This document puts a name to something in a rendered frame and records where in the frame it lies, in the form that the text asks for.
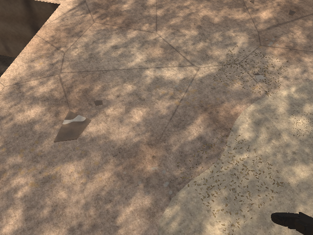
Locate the robot right hand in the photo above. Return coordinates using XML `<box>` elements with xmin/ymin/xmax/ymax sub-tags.
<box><xmin>271</xmin><ymin>211</ymin><xmax>313</xmax><ymax>235</ymax></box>

